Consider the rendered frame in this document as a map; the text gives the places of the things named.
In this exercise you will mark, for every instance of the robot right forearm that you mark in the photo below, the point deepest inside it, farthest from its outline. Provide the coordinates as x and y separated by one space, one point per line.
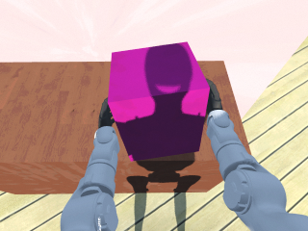
227 147

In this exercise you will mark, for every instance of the pedestal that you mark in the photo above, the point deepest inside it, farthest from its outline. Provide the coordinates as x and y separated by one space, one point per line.
49 113

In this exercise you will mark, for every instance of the robot left hand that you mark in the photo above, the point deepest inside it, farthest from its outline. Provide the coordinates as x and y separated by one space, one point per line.
105 115

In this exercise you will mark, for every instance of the carton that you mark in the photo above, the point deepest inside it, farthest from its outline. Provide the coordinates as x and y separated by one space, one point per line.
158 97

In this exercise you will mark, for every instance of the left robot upper arm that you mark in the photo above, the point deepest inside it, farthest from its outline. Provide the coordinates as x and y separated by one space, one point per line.
93 212

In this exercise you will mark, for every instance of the robot left forearm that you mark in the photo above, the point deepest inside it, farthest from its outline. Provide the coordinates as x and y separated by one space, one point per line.
101 169

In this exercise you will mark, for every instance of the right robot upper arm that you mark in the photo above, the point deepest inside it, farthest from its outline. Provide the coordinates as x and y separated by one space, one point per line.
259 200

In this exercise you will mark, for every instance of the robot right hand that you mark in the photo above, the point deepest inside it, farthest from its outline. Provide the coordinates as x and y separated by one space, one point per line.
214 101

